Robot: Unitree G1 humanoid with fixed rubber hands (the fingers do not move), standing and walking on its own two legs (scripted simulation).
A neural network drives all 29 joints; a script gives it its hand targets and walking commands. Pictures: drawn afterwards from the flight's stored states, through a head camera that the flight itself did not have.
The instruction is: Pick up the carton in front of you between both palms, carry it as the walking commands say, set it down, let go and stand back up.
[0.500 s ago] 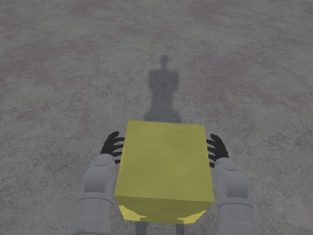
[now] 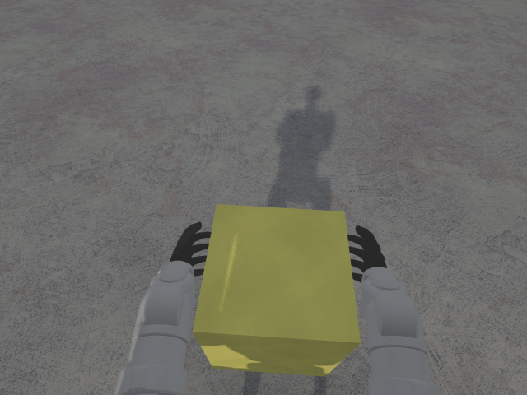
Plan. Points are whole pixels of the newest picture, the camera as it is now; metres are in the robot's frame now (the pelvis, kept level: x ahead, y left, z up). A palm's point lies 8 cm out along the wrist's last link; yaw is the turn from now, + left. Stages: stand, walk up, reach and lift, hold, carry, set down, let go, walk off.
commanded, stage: hold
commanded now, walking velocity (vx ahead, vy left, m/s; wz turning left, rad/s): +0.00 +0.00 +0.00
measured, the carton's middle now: (274, 295) +0.28 +0.00 -0.05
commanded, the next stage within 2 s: set down in 0.72 s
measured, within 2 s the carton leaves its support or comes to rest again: neither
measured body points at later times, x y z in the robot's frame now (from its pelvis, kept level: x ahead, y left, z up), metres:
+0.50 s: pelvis +0.00 -0.05 +0.00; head -0.04 -0.08 +0.45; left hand +0.29 +0.12 +0.04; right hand +0.31 -0.18 +0.03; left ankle -0.03 +0.11 -0.74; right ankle +0.08 -0.14 -0.74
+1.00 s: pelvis +0.00 -0.03 +0.00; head +0.00 -0.05 +0.44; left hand +0.33 +0.13 +0.02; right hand +0.34 -0.18 +0.01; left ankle -0.03 +0.11 -0.74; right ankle +0.08 -0.14 -0.74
